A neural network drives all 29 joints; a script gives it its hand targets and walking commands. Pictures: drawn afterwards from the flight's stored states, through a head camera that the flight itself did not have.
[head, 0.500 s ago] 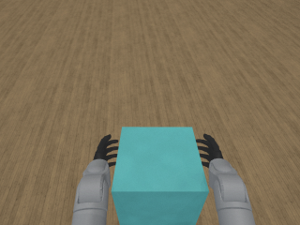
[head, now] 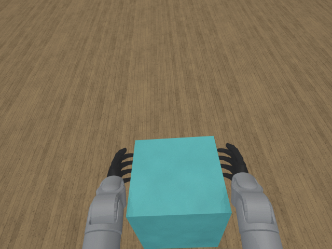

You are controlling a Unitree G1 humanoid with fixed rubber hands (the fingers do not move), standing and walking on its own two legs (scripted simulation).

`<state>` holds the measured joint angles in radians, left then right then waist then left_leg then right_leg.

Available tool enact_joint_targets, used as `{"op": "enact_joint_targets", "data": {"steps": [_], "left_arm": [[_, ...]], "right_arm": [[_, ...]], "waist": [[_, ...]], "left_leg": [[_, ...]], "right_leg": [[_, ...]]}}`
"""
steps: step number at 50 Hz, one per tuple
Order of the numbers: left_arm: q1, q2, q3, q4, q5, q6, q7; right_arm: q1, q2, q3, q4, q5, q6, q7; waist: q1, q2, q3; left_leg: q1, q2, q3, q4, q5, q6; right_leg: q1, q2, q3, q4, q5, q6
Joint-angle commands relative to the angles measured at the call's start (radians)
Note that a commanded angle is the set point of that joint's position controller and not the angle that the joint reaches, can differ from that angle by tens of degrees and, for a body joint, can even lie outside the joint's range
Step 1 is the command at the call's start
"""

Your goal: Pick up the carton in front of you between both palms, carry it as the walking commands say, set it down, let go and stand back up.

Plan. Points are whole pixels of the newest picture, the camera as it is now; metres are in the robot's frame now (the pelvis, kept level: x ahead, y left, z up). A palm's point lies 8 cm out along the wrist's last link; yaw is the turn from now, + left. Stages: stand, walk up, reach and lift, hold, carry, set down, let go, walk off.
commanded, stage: carry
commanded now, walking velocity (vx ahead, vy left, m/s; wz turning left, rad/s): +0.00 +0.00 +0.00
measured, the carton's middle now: (177, 194) +0.28 +0.00 -0.10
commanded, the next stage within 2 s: none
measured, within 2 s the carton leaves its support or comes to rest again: neither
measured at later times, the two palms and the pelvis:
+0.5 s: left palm (118, 137) +0.40 +0.15 +0.03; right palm (230, 137) +0.39 -0.14 +0.03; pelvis +0.10 +0.01 -0.01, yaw -2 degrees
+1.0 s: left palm (117, 149) +0.36 +0.15 +0.03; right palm (235, 149) +0.35 -0.15 +0.03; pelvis +0.06 +0.01 -0.01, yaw -2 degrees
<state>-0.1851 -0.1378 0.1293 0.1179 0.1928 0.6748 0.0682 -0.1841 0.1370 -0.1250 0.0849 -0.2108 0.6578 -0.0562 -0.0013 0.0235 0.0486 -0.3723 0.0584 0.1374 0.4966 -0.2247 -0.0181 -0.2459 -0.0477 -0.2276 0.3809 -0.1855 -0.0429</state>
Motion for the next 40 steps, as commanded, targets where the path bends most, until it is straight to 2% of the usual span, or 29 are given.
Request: {"op": "enact_joint_targets", "data": {"steps": [1, 2, 3, 4, 5, 8, 12, 15, 22, 28, 34, 36, 40], "left_arm": [[-0.498, -0.895, -0.645, -0.227, -0.282, -0.056, -0.257], [-0.482, -0.873, -0.64, -0.225, -0.275, -0.038, -0.251], [-0.474, -0.853, -0.635, -0.227, -0.264, -0.015, -0.248], [-0.471, -0.838, -0.617, -0.2, -0.253, 0.005, -0.247], [-0.45, -0.832, -0.598, -0.165, -0.238, 0.02, -0.247], [-0.403, -0.831, -0.544, -0.069, -0.199, 0.037, -0.249], [-0.414, -0.865, -0.495, -0.008, -0.184, 0.034, -0.261], [-0.449, -0.899, -0.499, -0.005, -0.196, 0.025, -0.269], [-0.482, -0.929, -0.546, -0.053, -0.231, 0.011, -0.273], [-0.464, -0.919, -0.561, -0.076, -0.235, 0.013, -0.268], [-0.454, -0.908, -0.55, -0.065, -0.226, 0.016, -0.267], [-0.456, -0.907, -0.545, -0.061, -0.224, 0.016, -0.267], [-0.487, -0.91, -0.544, -0.064, -0.226, 0.013, -0.266]], "right_arm": [[-0.412, 0.95, 0.664, -0.129, 0.276, -0.021, 0.231], [-0.41, 0.932, 0.656, -0.134, 0.273, -0.002, 0.23], [-0.4, 0.904, 0.63, -0.134, 0.259, 0.014, 0.231], [-0.403, 0.886, 0.594, -0.114, 0.25, 0.025, 0.233], [-0.391, 0.872, 0.562, -0.086, 0.244, 0.034, 0.235], [-0.356, 0.846, 0.491, -0.011, 0.211, 0.048, 0.238], [-0.388, 0.874, 0.461, 0.046, 0.198, 0.048, 0.25], [-0.437, 0.908, 0.48, 0.037, 0.212, 0.04, 0.256], [-0.478, 0.936, 0.541, -0.021, 0.246, 0.029, 0.255], [-0.456, 0.925, 0.553, -0.035, 0.249, 0.032, 0.252], [-0.445, 0.912, 0.539, -0.022, 0.239, 0.034, 0.251], [-0.448, 0.912, 0.535, -0.017, 0.237, 0.034, 0.252], [-0.484, 0.918, 0.537, -0.017, 0.242, 0.03, 0.254]], "waist": [[0.005, -0.122, -0.486], [0.007, -0.071, -0.49], [0.014, 0.006, -0.5], [0.008, 0.061, -0.477], [0.005, 0.08, -0.462], [0.003, 0.045, -0.452], [0.002, 0.005, -0.456], [0.002, -0.004, -0.45], [0.005, -0.033, -0.474], [0.006, -0.027, -0.485], [0.005, -0.036, -0.473], [0.004, -0.041, -0.468], [0.003, -0.033, -0.434]], "left_leg": [[0.282, 0.044, 0.012, -0.179, 0.273, 0.002], [0.369, 0.122, -0.04, -0.169, 0.397, 0.007], [0.364, 0.194, -0.096, -0.102, 0.528, 0.038], [0.331, 0.202, -0.105, -0.079, 0.543, 0.059], [0.314, 0.188, -0.096, -0.075, 0.558, 0.054], [0.316, 0.154, -0.073, -0.014, 0.701, 0.047], [0.316, 0.141, -0.057, 0.033, 0.813, 0.047], [0.296, 0.131, -0.052, 0.045, 0.799, 0.044], [0.27, 0.101, -0.034, 0.059, 0.675, 0.035], [0.284, 0.106, -0.035, 0.063, 0.678, 0.041], [0.264, 0.105, -0.036, 0.065, 0.568, 0.039], [0.25, 0.108, -0.038, 0.065, 0.506, 0.04], [0.236, 0.115, -0.044, 0.034, 0.425, 0.039]], "right_leg": [[0.195, -0.187, 0.077, 0.035, 0.301, -0.001], [0.118, -0.172, 0.071, 0.072, 0.192, 0.025], [0.109, -0.125, 0.08, 0.057, 0.088, 0.057], [0.134, -0.121, 0.103, 0.043, 0.094, 0.067], [0.149, -0.128, 0.106, 0.053, 0.126, 0.068], [0.153, -0.127, 0.103, 0.105, 0.329, 0.071], [0.139, -0.11, 0.093, 0.131, 0.395, 0.08], [0.144, -0.105, 0.096, 0.133, 0.423, 0.08], [0.192, -0.115, 0.106, 0.147, 0.551, 0.072], [0.185, -0.114, 0.108, 0.151, 0.516, 0.068], [0.183, -0.128, 0.115, 0.143, 0.514, 0.057], [0.182, -0.132, 0.117, 0.137, 0.486, 0.053], [0.146, -0.13, 0.117, 0.114, 0.337, 0.046]]}}
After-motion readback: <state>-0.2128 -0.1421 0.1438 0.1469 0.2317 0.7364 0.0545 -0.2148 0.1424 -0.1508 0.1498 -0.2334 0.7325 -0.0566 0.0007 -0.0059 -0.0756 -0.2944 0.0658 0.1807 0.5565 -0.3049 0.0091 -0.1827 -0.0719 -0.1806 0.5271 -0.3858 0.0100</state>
